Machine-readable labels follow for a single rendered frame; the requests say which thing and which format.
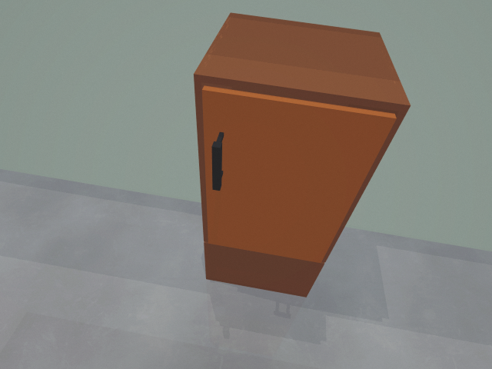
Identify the cupboard door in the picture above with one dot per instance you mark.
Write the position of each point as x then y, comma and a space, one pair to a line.
291, 169

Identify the handle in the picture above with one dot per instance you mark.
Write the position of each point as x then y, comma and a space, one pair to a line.
217, 162

